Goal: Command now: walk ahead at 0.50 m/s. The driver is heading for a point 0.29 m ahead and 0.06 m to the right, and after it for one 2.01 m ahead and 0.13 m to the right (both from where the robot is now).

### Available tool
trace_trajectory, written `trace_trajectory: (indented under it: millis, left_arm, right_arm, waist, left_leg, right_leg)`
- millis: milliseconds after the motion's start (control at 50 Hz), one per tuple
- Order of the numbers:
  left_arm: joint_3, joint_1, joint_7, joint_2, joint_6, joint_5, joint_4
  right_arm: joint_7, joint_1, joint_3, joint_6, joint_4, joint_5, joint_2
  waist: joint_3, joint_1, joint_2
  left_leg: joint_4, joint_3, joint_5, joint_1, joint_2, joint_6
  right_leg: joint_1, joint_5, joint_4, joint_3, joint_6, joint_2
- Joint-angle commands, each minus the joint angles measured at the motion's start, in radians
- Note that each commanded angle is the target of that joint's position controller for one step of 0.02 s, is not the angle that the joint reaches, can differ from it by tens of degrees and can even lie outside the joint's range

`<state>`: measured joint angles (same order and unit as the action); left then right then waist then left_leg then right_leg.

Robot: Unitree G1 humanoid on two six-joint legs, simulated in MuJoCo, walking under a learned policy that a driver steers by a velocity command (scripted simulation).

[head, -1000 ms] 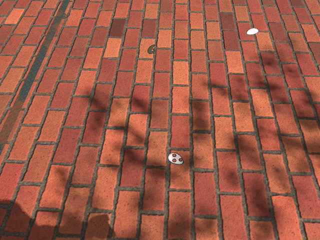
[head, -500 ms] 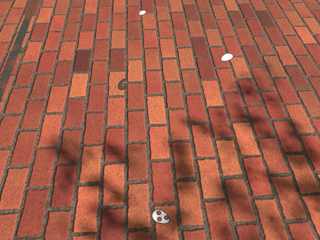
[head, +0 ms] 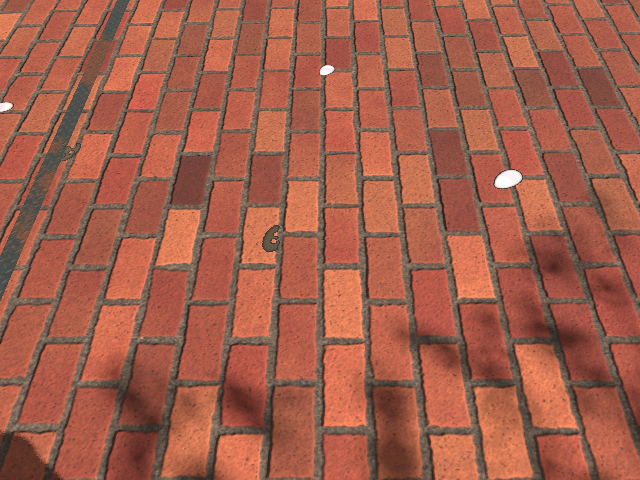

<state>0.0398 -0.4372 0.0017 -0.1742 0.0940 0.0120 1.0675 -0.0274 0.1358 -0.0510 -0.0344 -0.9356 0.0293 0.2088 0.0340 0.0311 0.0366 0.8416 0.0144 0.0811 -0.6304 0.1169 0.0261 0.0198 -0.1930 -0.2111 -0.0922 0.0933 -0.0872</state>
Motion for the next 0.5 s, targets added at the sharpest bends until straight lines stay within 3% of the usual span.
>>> trace_trajectory:
  millis: [20, 100, 140, 180, 200, 220, 240, 260, 280, 300, 320, 360, 420, 500]
  left_arm:
    - [0.016, -0.043, -0.005, -0.122, 0.015, 0.0, -0.032]
    - [0.017, -0.097, -0.015, -0.129, 0.009, 0.01, -0.007]
    - [0.016, -0.076, -0.022, -0.128, 0.004, 0.016, -0.001]
    - [0.018, -0.048, -0.027, -0.14, 0.002, 0.013, 0.001]
    - [0.015, -0.037, -0.027, -0.136, 0.002, -0.001, -0.001]
    - [0.003, -0.043, -0.028, -0.105, 0.005, -0.018, -0.033]
    - [-0.007, -0.215, -0.031, -0.022, -0.006, -0.059, -0.01]
    - [0.015, -0.197, -0.04, -0.092, -0.022, -0.029, 0.012]
    - [0.013, -0.112, -0.035, -0.078, -0.027, -0.015, -0.009]
    - [0.011, -0.027, -0.031, -0.07, -0.029, 0.006, -0.024]
    - [0.019, 0.016, -0.025, -0.077, -0.038, 0.017, -0.034]
    - [0.016, -0.018, -0.015, -0.047, -0.065, 0.02, -0.017]
    - [0.005, -0.031, -0.022, -0.014, -0.094, 0.015, 0.0]
    - [-0.003, 0.073, -0.036, -0.041, -0.118, 0.011, -0.009]
  right_arm:
    - [-0.003, -0.102, 0.006, -0.008, 0.075, -0.008, 0.023]
    - [0.0, -0.187, 0.006, -0.016, 0.111, -0.008, 0.039]
    - [0.006, -0.153, 0.005, -0.029, 0.105, -0.005, 0.036]
    - [0.021, 0.028, -0.008, -0.05, 0.039, 0.0, 0.054]
    - [0.03, 0.173, -0.018, -0.065, -0.012, 0.013, 0.079]
    - [0.039, 0.325, -0.037, -0.077, -0.043, 0.038, 0.161]
    - [0.031, 0.331, -0.049, -0.069, -0.039, 0.025, 0.227]
    - [0.023, 0.308, -0.046, -0.054, -0.029, -0.029, 0.203]
    - [0.027, 0.186, -0.032, -0.048, -0.011, -0.034, 0.148]
    - [0.031, 0.112, -0.009, -0.047, -0.001, -0.03, 0.074]
    - [0.038, 0.094, 0.003, -0.048, -0.008, -0.028, 0.043]
    - [0.047, 0.103, 0.019, -0.053, -0.029, -0.021, 0.022]
    - [0.043, 0.106, 0.021, -0.065, -0.042, -0.011, 0.063]
    - [0.044, 0.14, 0.026, -0.044, -0.06, -0.006, 0.075]
  waist:
    - [0.068, 0.004, -0.096]
    - [0.083, 0.025, -0.103]
    - [0.079, 0.001, -0.102]
    - [-0.007, -0.068, -0.108]
    - [-0.084, -0.126, -0.08]
    - [-0.218, -0.159, 0.007]
    - [-0.368, -0.086, 0.206]
    - [-0.378, -0.083, 0.051]
    - [-0.259, -0.061, 0.068]
    - [-0.133, -0.048, 0.02]
    - [-0.079, -0.032, 0.027]
    - [-0.081, 0.009, 0.023]
    - [-0.107, 0.043, 0.033]
    - [-0.091, 0.005, 0.081]
  left_leg:
    - [-0.129, 0.044, -0.08, -0.001, -0.026, -0.004]
    - [-0.226, 0.053, -0.041, -0.013, -0.048, 0.025]
    - [-0.28, 0.065, 0.013, 0.061, -0.08, 0.05]
    - [-0.354, 0.084, 0.001, 0.28, -0.147, 0.081]
    - [-0.424, 0.076, -0.158, 0.48, -0.13, 0.101]
    - [-0.353, -0.113, -0.518, 0.754, 0.087, 0.144]
    - [-0.342, -0.444, -0.999, 0.959, 0.365, 0.317]
    - [-0.359, -0.412, -1.033, 0.881, 0.318, 0.329]
    - [-0.421, -0.328, -0.822, 0.763, 0.287, 0.329]
    - [-0.489, -0.246, -0.701, 0.623, 0.221, 0.28]
    - [-0.524, -0.184, -0.666, 0.542, 0.171, 0.238]
    - [-0.548, -0.092, -0.693, 0.429, 0.123, 0.197]
    - [-0.551, -0.036, -0.69, 0.38, 0.098, 0.192]
    - [-0.598, -0.065, -0.273, 0.346, 0.086, 0.175]
  right_leg:
    - [0.04, 0.31, 0.103, 0.143, 0.107, 0.263]
    - [-0.09, 0.396, 0.058, 0.141, 0.112, 0.304]
    - [-0.114, 0.619, -0.034, 0.111, 0.089, 0.303]
    - [-0.108, 0.859, -0.238, 0.091, 0.048, 0.271]
    - [-0.034, 0.774, -0.414, 0.061, 0.018, 0.226]
    - [0.17, 0.373, -0.683, 0.03, -0.013, 0.167]
    - [0.397, -0.447, -1.014, 0.026, -0.045, 0.002]
    - [0.393, -0.399, -1.069, 0.168, -0.042, 0.033]
    - [0.461, -0.346, -1.081, 0.146, -0.053, 0.06]
    - [0.472, -0.282, -1.016, 0.142, -0.06, 0.1]
    - [0.446, -0.245, -0.952, 0.144, -0.066, 0.118]
    - [0.316, -0.194, -0.853, 0.13, -0.08, 0.117]
    - [0.242, -0.162, -0.709, 0.104, -0.089, 0.106]
    - [0.205, -0.119, -0.52, 0.084, -0.083, 0.116]
